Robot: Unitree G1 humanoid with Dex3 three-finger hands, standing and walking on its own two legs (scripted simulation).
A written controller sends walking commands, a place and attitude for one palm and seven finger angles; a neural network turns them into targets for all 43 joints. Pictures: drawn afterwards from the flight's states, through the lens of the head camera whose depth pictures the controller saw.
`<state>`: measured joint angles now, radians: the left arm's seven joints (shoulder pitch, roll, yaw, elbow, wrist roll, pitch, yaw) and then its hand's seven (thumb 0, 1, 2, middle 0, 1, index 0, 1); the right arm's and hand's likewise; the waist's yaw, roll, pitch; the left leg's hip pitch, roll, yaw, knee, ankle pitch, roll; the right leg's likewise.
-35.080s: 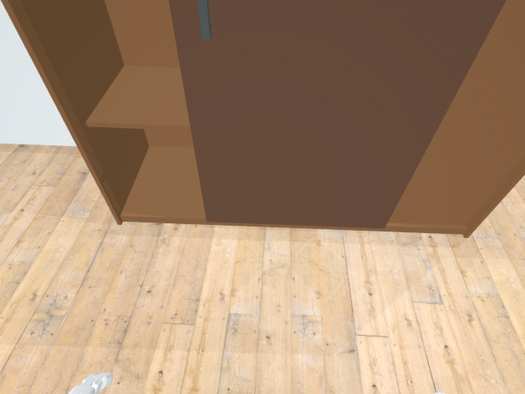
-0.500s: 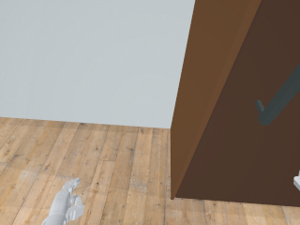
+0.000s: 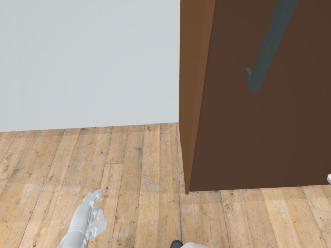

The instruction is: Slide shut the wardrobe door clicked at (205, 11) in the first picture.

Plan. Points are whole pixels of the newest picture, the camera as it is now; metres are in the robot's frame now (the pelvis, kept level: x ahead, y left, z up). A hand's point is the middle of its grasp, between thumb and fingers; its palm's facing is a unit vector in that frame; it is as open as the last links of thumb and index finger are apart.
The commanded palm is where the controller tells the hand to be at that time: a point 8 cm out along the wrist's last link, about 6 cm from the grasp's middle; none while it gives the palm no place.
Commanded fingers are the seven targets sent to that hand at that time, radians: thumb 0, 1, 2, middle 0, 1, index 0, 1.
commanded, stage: step back with the hand held close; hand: right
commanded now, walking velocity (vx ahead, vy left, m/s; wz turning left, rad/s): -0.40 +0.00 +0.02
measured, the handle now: (268, 31) +0.46 -0.20 +0.27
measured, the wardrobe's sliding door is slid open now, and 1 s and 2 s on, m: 0.00 0.00 0.00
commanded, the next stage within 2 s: stop stepping back and stand still in 0.42 s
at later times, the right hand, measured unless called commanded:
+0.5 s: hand out of the picture +0.11 -0.26 +0.17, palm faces +0.28 +0.85 -0.44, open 7.4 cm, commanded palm +0.04 -0.30 +0.19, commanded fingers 0.00 -0.90 -0.90 0.20 0.30 0.20 0.30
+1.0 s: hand out of the picture -0.01 -0.30 +0.20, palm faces +0.31 +0.84 -0.44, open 7.4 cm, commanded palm -0.05 -0.35 +0.19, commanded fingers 0.00 -0.90 -0.90 0.20 0.30 0.20 0.30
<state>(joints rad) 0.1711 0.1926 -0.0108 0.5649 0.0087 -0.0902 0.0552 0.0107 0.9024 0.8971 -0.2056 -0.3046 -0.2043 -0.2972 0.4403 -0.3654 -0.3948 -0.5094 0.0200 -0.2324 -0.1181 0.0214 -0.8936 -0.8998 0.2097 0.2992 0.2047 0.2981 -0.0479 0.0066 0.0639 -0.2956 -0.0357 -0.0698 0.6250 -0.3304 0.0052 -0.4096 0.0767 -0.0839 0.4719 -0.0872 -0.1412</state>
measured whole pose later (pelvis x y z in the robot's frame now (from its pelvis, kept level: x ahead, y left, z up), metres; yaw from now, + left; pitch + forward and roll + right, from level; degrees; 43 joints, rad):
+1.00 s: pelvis -0.22 -0.07 +0.02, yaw +5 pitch +0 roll +4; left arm 0.32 0.12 -0.05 0.61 0.03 -0.10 0.04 0.01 0.90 0.90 -0.21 -0.31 -0.21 -0.30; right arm 0.63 -0.47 -0.41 -0.60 0.02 -0.18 -0.14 0.02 -0.89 -0.90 0.21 0.30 0.20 0.30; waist 0.03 0.02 -0.09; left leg -0.19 -0.08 0.14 0.53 -0.47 0.05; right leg -0.31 -0.01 0.01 0.44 -0.25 -0.03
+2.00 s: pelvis -0.17 -0.12 +0.01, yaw +4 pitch +1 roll +1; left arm 0.17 0.19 0.00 0.57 -0.02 -0.08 0.05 0.01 0.90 0.90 -0.20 -0.30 -0.20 -0.30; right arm 0.60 -0.45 -0.46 -0.50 0.05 -0.21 -0.15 0.02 -0.89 -0.90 0.21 0.30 0.21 0.30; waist 0.02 -0.01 0.02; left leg -0.22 0.01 0.03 0.48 -0.29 -0.02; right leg -0.29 -0.03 -0.06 0.55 -0.29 -0.02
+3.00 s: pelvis -0.21 -0.14 +0.01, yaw +3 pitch -1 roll +1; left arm 0.17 0.25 0.02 1.09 0.02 0.00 0.00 0.00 0.91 0.90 -0.20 -0.30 -0.20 -0.30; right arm 0.18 -0.26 -0.02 1.12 -0.02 0.00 -0.01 0.01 -0.91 -0.90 0.20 0.30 0.20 0.30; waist 0.00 -0.02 0.03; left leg -0.19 0.05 0.04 0.41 -0.20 -0.03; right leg -0.24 0.03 -0.05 0.41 -0.15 -0.05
